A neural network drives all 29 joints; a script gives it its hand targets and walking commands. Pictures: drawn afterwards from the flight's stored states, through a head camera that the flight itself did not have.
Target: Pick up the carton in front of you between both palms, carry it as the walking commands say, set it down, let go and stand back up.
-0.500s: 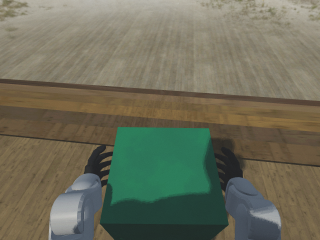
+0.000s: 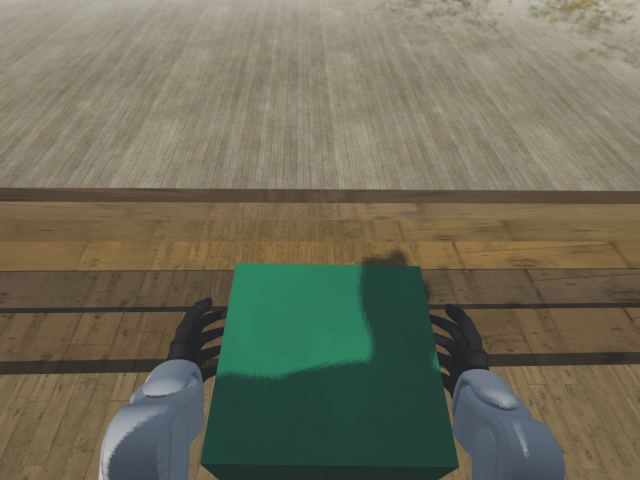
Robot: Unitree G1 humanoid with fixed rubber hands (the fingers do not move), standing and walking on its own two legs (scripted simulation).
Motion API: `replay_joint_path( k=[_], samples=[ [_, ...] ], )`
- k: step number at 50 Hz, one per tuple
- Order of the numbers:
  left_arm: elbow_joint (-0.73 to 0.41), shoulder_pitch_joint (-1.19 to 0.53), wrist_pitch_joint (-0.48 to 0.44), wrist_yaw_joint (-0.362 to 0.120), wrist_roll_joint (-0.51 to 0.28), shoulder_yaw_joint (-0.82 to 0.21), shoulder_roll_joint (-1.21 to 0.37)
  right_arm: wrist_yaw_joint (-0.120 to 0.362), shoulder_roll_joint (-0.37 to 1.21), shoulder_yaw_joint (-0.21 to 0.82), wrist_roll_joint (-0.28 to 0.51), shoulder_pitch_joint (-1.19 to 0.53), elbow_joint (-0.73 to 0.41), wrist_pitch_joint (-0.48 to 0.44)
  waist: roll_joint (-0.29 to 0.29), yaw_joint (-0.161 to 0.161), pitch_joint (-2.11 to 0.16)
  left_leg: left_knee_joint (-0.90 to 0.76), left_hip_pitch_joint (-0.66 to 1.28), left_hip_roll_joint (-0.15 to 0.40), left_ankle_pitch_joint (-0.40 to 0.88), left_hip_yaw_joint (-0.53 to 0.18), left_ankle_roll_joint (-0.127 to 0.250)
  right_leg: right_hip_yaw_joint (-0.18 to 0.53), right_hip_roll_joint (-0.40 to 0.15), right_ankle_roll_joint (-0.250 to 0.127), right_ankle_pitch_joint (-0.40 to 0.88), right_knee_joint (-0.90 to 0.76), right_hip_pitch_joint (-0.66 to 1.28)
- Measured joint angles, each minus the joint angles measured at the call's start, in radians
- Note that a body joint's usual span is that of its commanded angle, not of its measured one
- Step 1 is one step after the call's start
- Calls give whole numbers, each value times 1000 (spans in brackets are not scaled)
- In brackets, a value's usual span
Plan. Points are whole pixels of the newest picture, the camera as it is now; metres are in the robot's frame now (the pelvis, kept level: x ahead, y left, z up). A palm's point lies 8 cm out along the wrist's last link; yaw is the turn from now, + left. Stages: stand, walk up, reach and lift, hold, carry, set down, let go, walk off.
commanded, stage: carry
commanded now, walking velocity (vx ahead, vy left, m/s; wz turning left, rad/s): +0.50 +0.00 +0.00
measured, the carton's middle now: (325, 390) +0.24 +0.00 +0.01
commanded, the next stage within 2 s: none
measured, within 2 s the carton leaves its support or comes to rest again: neither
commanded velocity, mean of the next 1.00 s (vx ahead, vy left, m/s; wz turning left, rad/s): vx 0.50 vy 0.00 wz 0.00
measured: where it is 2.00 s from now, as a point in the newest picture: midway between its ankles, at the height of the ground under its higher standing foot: (325, 262)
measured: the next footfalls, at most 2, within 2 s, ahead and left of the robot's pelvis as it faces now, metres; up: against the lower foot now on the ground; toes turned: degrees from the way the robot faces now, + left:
right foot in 0.18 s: +0.31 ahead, -0.10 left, +0.00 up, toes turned -8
left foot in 0.66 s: +0.54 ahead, +0.07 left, +0.00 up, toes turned +9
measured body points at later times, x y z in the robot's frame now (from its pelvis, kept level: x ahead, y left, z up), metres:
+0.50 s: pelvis +0.30 -0.04 -0.01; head +0.34 -0.05 +0.44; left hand +0.64 +0.14 +0.10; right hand +0.67 -0.16 +0.09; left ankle +0.37 +0.11 -0.69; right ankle +0.27 -0.09 -0.75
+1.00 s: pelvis +0.62 -0.01 -0.05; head +0.67 -0.01 +0.40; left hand +0.97 +0.13 +0.06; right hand +0.97 -0.17 +0.06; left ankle +0.50 +0.07 -0.75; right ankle +0.76 -0.13 -0.75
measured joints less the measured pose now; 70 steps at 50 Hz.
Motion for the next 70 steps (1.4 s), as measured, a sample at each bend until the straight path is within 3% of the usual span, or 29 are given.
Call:
replay_joint_path(
  k=[5, 8, 10, 12, 14, 16, 23, 31, 33, 37, 39, 43, 47, 52, 54, 55, 56, 58, 60, 63, 67, 70],
  samples=[
    [-23, -45, 25, 5, -3, 18, 5, 1, -4, 0, -1, -54, -3, 16, 0, 6, -15, 1, 127, -4, -106, -15, -37, -53, 17, -16, 85, -169, 12],
    [7, -128, 45, 15, -20, 51, 6, -7, -5, -27, 2, -138, 20, 42, 12, -1, -16, 80, 175, 9, -210, -38, -66, -89, 46, -41, 67, -221, 67],
    [69, -221, 44, 19, -25, 73, 1, -13, -16, -63, 6, -209, 51, 51, 14, 15, -14, 297, 121, 37, -279, -55, -67, -100, 60, -77, 69, -206, 97],
    [152, -299, 33, 32, -26, 85, -1, -14, -58, -86, 21, -283, 116, 57, 24, 48, 5, 635, -29, 33, -261, -149, -47, -107, 67, -106, 7, -132, 93],
    [207, -340, 37, 42, -34, 93, 9, -18, -68, -104, 30, -344, 182, 68, 19, 63, 22, 880, -186, 15, -225, -202, -20, -107, 74, -112, -35, -144, 123],
    [247, -365, 39, 45, -42, 113, 19, -20, -51, -126, 23, -390, 241, 69, 14, 69, 33, 957, -307, 18, -161, -218, -8, -105, 81, -102, -43, -187, 165],
    [363, -508, -5, 47, -67, 173, 43, -23, -33, -176, -3, -496, 329, 10, -5, 78, 63, 743, -522, 43, -55, -202, -10, -83, 87, -95, -105, -282, 296],
    [429, -586, -24, 47, -59, 180, 52, -27, -53, -203, 9, -556, 375, -6, -12, 58, 51, 318, -443, -10, 89, -120, 13, -64, 89, -45, -270, -257, 436],
    [414, -566, -19, 45, -58, 192, 54, -27, -40, -199, 4, -560, 394, -11, -11, 35, 44, 259, -372, -26, 93, -102, 26, -65, 78, -33, -322, -102, 413],
    [399, -521, -19, 37, -54, 201, 49, -29, -16, -187, -5, -524, 405, -31, -22, -40, 76, 331, -338, -53, -19, -110, 35, 87, 118, -34, -323, 403, 194],
    [373, -499, -21, 36, -37, 211, 18, -30, -20, -185, 12, -498, 385, -33, -9, -55, 92, 307, -298, -55, -39, -115, 35, 111, 117, -37, -281, 438, 102],
    [299, -481, -44, 33, -20, 213, -7, -31, -26, -182, 46, -493, 344, -65, 6, -65, 117, 292, -230, -47, -103, -118, 33, 121, 96, -33, -245, 259, -17],
    [257, -466, -61, 23, -11, 209, 4, -32, -29, -164, 53, -518, 345, -84, 3, -71, 98, 352, -168, -42, -218, -120, 13, 118, 81, -40, 23, 160, -92],
    [249, -465, -37, 17, -5, 210, 19, -35, -41, -141, 53, -539, 367, -68, -34, -93, 46, 507, -69, -55, -437, -138, -20, 87, 70, -39, 461, -207, -26],
    [287, -482, -27, 18, 4, 197, 22, -36, -55, -147, 56, -538, 387, -56, -36, -72, 18, 623, -28, -43, -548, -143, -34, 32, 84, -38, 528, -264, 51],
    [317, -495, -20, 20, 8, 188, 25, -36, -65, -151, 59, -535, 398, -48, -44, -46, 4, 720, -19, -33, -498, -135, -37, 4, 93, -41, 517, -299, 111],
    [347, -513, -10, 24, 9, 180, 28, -36, -75, -157, 62, -534, 411, -39, -56, -16, -11, 859, -38, -31, -491, -141, -40, -10, 97, -62, 402, -308, 177],
    [401, -530, -1, 37, -1, 175, 43, -36, -87, -160, 65, -552, 464, -31, -52, 39, -46, 1137, -126, -43, -470, -199, -29, 12, 125, -109, -42, -231, 215],
    [457, -522, 3, 52, -39, 169, 62, -36, -81, -169, 54, -556, 512, -17, -11, 69, -47, 1213, -211, -34, -378, -273, -28, -7, 157, -133, -132, -116, 184],
    [527, -515, 1, 62, -77, 170, 74, -40, -51, -187, 20, -524, 528, -1, -7, 93, -12, 1132, -340, -19, -265, -305, -40, -17, 168, -148, -215, -32, 186],
    [545, -503, -66, 62, -97, 188, 58, -40, -18, -209, -2, -483, 491, -47, -13, 99, 59, 879, -473, 6, -187, -297, -54, -21, 175, -157, -294, -8, 220],
    [528, -484, -128, 51, -93, 187, 42, -39, -5, -208, 0, -444, 450, -105, -19, 95, 92, 849, -569, 7, -58, -272, -40, -16, 180, -156, -350, -3, 259]
  ],
)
